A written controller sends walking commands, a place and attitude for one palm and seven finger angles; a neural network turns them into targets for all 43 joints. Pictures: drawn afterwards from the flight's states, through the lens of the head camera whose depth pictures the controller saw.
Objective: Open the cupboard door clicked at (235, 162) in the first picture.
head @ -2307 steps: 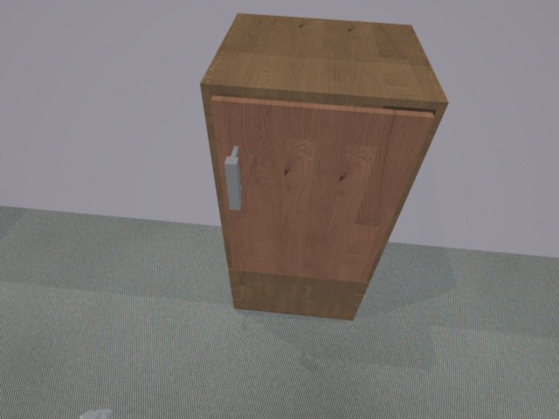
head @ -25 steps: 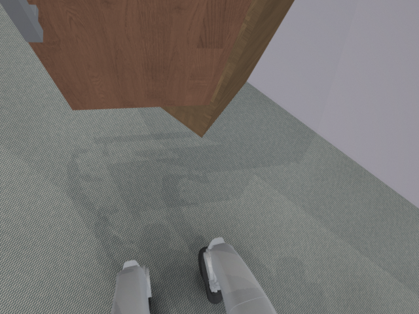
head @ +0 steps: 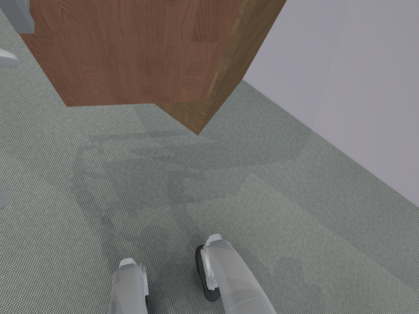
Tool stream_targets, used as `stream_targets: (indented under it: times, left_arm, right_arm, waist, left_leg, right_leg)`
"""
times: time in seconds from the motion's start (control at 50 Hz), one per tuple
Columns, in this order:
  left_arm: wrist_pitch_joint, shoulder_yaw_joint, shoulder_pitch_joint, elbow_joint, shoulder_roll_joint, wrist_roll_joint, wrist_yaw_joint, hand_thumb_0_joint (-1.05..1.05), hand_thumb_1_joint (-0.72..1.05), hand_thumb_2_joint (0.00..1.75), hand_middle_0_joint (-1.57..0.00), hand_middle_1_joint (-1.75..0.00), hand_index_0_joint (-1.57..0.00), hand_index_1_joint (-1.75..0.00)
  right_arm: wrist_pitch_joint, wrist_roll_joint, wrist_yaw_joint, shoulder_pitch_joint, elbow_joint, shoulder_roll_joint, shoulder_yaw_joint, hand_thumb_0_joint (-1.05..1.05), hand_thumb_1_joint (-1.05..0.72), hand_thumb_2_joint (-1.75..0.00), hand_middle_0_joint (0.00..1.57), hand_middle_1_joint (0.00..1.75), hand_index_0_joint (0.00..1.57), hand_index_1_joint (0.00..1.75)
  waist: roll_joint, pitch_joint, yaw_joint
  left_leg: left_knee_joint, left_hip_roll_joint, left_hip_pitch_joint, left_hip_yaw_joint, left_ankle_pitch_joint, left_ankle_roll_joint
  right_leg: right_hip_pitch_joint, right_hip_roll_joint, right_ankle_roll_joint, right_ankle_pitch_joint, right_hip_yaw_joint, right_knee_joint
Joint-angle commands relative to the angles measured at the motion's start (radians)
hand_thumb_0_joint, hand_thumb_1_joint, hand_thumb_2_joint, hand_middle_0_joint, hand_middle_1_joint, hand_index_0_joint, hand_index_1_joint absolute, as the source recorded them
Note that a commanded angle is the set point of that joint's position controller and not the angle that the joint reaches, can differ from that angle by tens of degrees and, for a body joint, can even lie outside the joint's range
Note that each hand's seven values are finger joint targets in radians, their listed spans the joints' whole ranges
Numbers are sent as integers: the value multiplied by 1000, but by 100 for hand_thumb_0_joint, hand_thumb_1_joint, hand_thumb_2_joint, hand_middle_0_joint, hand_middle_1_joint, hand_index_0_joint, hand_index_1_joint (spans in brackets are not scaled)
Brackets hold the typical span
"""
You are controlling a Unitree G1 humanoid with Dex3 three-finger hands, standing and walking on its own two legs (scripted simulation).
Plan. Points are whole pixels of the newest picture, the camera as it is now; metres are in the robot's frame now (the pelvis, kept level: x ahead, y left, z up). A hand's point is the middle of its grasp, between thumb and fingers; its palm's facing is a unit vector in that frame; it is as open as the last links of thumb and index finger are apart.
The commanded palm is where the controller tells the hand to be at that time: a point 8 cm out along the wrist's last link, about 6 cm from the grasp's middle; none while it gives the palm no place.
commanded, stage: slide the fingers in behind the handle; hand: left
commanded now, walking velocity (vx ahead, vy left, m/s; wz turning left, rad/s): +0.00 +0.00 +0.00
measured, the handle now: out of the picture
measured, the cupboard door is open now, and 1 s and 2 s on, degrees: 44 44 44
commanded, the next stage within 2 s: close the thumb around the handle in 1.18 s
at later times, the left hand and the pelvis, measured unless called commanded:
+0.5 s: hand out of the picture +0.57 +0.23 +0.08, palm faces -0.02 -1.00 -0.01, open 13.9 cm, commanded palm +0.56 +0.25 +0.08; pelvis +0.00 +0.01 +0.00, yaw +1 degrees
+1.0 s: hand (22, 14) +0.59 +0.20 +0.07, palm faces +0.00 -1.00 -0.06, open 13.9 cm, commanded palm +0.57 +0.23 +0.08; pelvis +0.01 +0.00 +0.01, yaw +1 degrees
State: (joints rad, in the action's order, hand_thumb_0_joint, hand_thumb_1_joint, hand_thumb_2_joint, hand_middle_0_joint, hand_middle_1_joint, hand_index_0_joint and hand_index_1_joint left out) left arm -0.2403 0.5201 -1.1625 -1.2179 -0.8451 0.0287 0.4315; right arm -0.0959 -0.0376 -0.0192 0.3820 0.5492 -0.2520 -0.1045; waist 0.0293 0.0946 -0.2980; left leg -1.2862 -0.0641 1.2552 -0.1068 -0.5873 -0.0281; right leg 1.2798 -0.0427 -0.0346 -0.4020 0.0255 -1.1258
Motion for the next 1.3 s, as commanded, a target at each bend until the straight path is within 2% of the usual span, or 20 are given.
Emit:
stream_targets:
  times: [0.0,0.04,0.12,0.18,0.24,0.38,0.48,0.52,0.56,0.68,0.76,0.78,0.8,0.86,0.92,0.98,1.02,1.1,1.16,1.28]
  left_arm:
    - [-67,43,-397,217,-313,-27,-18,0,-50,30,-30,-120,-30,-120]
    - [-67,34,-405,213,-290,-35,-18,0,-50,30,-30,-120,-30,-120]
    - [-54,49,-391,166,-312,-39,-13,0,-50,30,-30,-120,-30,-120]
    - [-63,-1,-416,163,-255,-35,-13,0,-50,30,-30,-120,-30,-120]
    - [-89,19,-427,207,-262,-41,-18,0,-50,30,-30,-120,-30,-120]
    - [-87,-56,-433,235,-124,-48,-39,0,-50,30,-30,-120,-30,-120]
    - [-89,-26,-462,252,-144,-46,-88,0,-50,30,-30,-120,-30,-120]
    - [-94,-78,-445,270,-75,-42,-92,0,-50,30,-30,-120,-30,-120]
    - [-103,-68,-413,266,-76,-41,-94,0,-50,30,-30,-120,-30,-120]
    - [-98,-124,-454,215,17,-60,-103,0,-50,30,-30,-120,-30,-120]
    - [-116,-82,-437,229,-12,-58,-122,0,-50,30,-30,-120,-30,-120]
    - [-117,-79,-417,218,-12,-52,-128,0,-50,30,-30,-120,-30,-120]
    - [-115,-66,-412,203,-27,-51,-136,0,-50,30,-30,-120,-30,-120]
    - [-122,-7,-406,192,-116,-27,-163,0,-50,30,-30,-120,-30,-120]
    - [-130,-52,-405,221,-85,-6,-162,0,-50,30,-30,-120,-30,-120]
    - [-146,-4,-381,265,-125,-32,-140,0,-50,30,-30,-120,-30,-120]
    - [-137,-6,-373,280,-105,-55,-125,0,-50,30,-30,-120,-30,-120]
    - [-104,-33,-357,203,-81,-54,-115,0,-50,30,-30,-120,-30,-120]
    - [-125,-41,-412,254,-82,-45,-127,0,-50,30,-30,-120,-30,-120]
    - [-142,-51,-404,225,-58,-50,-137,0,-44,32,-30,-121,-30,-121]
  right_arm:
    - [4,0,13,239,-11,-219,76,0,-90,-90,20,30,20,30]
    - [6,0,12,241,-12,-218,77,0,-90,-90,20,30,20,30]
    - [9,3,17,250,-7,-220,75,0,-90,-90,20,30,20,30]
    - [14,0,17,251,2,-218,75,0,-90,-90,20,30,20,30]
    - [16,-5,17,261,5,-222,82,0,-90,-90,20,30,20,30]
    - [14,-11,7,265,26,-219,95,0,-90,-90,20,30,20,30]
    - [15,-15,6,263,29,-216,95,0,-90,-90,20,30,20,30]
    - [17,-16,1,261,29,-209,98,0,-90,-90,20,30,20,30]
    - [17,-19,-2,263,32,-210,102,0,-90,-90,20,30,20,30]
    - [23,-20,-1,260,48,-205,102,0,-90,-90,20,30,20,30]
    - [24,-26,-1,271,42,-200,105,0,-90,-90,20,30,20,30]
    - [23,-26,-3,268,40,-197,105,0,-90,-90,20,30,20,30]
    - [21,-25,-3,267,39,-198,103,0,-90,-90,20,30,20,30]
    - [16,-24,-2,262,20,-196,97,0,-90,-90,20,30,20,30]
    - [16,-23,-7,258,11,-190,99,0,-90,-90,20,30,20,30]
    - [14,-19,-3,261,5,-196,108,0,-90,-90,20,30,20,30]
    - [16,-15,-3,258,6,-196,110,0,-90,-90,20,30,20,30]
    - [13,-7,2,256,16,-196,104,0,-90,-90,20,30,20,30]
    - [19,-11,4,260,21,-195,108,0,-90,-90,20,30,20,30]
    - [23,-16,4,255,28,-197,107,0,-90,-90,20,30,20,30]
  waist:
    - [296,617,27]
    - [277,602,19]
    - [210,569,16]
    - [246,543,5]
    - [278,597,15]
    - [333,605,8]
    - [314,603,9]
    - [325,603,4]
    - [330,609,15]
    - [277,546,-14]
    - [260,615,5]
    - [269,608,12]
    - [230,590,8]
    - [228,589,26]
    - [231,599,23]
    - [225,689,42]
    - [229,697,44]
    - [175,584,26]
    - [237,626,27]
    - [220,598,19]
  left_leg:
    - [142,22,-415,51,531,55]
    - [148,22,-406,51,507,60]
    - [153,26,-309,65,442,68]
    - [157,23,-347,58,435,63]
    - [154,24,-408,46,479,57]
    - [164,18,-543,21,575,33]
    - [162,23,-513,31,555,39]
    - [168,23,-543,30,583,35]
    - [166,21,-571,28,616,28]
    - [174,26,-526,31,552,35]
    - [165,31,-522,34,600,35]
    - [161,32,-512,42,601,35]
    - [159,32,-480,45,585,40]
    - [152,36,-403,63,550,49]
    - [154,37,-402,69,546,52]
    - [153,38,-436,69,589,48]
    - [159,39,-437,75,586,49]
    - [165,38,-367,78,506,56]
    - [167,39,-432,67,529,49]
    - [166,37,-433,63,526,47]
  right_leg:
    - [-400,-19,57,324,29,81]
    - [-395,-21,57,309,28,86]
    - [-450,-20,51,301,17,96]
    - [-376,-18,52,258,26,96]
    - [-360,-18,60,264,31,84]
    - [-267,-15,62,258,52,90]
    - [-309,-13,61,278,42,97]
    - [-307,-13,61,298,44,101]
    - [-300,-13,65,306,48,100]
    - [-293,-14,61,285,48,112]
    - [-357,-12,64,351,41,96]
    - [-357,-10,64,355,39,95]
    - [-372,-11,61,359,36,95]
    - [-432,-10,60,381,20,85]
    - [-452,-8,59,397,14,85]
    - [-512,-9,59,453,10,79]
    - [-531,-9,58,469,8,87]
    - [-494,-11,52,403,8,101]
    - [-462,-9,54,387,12,96]
    - [-433,-8,55,364,17,97]
